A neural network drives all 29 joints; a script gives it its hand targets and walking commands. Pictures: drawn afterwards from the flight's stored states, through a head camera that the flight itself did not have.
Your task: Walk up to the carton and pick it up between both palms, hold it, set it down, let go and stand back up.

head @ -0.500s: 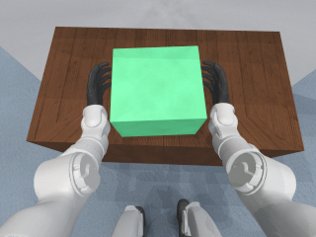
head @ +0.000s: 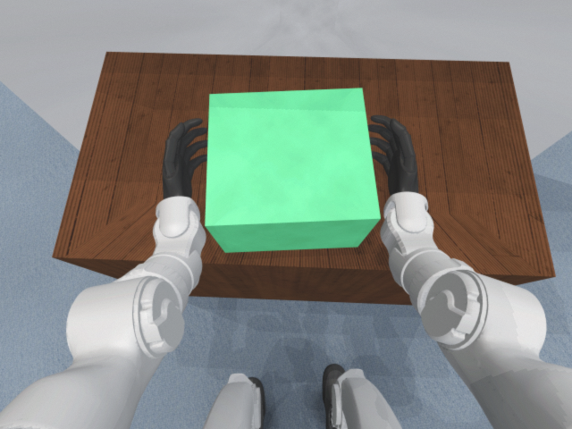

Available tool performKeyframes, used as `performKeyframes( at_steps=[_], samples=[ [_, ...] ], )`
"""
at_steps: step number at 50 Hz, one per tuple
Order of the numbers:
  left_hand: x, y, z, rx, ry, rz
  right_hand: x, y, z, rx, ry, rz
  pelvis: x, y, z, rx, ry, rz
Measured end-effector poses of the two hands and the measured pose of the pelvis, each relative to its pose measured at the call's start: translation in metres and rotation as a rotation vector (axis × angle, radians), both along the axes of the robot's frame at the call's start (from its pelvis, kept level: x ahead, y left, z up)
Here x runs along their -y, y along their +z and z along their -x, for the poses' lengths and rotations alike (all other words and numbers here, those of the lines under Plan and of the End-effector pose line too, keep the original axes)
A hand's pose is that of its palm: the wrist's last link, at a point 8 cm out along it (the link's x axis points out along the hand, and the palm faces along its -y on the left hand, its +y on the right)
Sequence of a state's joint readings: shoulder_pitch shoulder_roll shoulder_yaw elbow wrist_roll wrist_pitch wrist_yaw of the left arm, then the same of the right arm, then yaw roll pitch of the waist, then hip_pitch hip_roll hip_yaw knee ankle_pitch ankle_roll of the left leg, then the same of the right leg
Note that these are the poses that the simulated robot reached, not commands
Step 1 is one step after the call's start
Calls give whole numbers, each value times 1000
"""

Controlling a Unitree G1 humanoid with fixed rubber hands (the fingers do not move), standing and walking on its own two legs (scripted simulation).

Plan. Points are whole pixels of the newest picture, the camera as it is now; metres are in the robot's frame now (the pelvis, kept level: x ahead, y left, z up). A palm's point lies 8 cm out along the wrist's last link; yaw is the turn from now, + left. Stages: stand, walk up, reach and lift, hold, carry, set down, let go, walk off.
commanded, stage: reach and lift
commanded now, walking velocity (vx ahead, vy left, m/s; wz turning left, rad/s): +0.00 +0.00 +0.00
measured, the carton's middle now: (288, 176) +0.47 +0.01 -0.06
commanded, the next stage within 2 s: none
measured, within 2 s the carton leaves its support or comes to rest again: leaves its support in 0.74 s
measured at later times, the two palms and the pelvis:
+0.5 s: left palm (179, 201) +0.41 +0.16 -0.02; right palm (405, 193) +0.42 -0.15 -0.02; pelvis +0.00 +0.00 +0.00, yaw +0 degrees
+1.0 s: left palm (164, 210) +0.38 +0.16 +0.03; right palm (421, 200) +0.39 -0.15 +0.03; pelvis -0.02 +0.00 +0.01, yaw +1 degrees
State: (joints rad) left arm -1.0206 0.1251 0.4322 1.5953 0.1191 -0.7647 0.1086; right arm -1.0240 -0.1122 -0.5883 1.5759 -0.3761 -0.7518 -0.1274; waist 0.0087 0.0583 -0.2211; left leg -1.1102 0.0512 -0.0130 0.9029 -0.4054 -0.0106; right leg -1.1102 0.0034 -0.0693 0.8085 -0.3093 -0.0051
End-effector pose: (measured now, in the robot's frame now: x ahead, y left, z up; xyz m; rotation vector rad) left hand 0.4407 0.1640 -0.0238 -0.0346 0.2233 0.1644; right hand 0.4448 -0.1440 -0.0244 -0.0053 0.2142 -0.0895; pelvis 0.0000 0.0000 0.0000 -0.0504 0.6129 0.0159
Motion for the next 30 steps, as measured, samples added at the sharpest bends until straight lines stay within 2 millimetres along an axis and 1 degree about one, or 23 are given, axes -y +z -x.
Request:
performKeyframes(
  at_steps=[12,19,30],
  samples=[
    [1,0,8,-5,0,3,1,2,8,-26,3,14,-1,1,-1,8,3,9],
    [2,1,17,-22,2,5,1,5,16,-47,10,34,0,1,0,23,8,11],
    [3,5,36,-55,6,-2,3,10,32,-83,25,68,0,2,8,55,9,15]
  ],
)
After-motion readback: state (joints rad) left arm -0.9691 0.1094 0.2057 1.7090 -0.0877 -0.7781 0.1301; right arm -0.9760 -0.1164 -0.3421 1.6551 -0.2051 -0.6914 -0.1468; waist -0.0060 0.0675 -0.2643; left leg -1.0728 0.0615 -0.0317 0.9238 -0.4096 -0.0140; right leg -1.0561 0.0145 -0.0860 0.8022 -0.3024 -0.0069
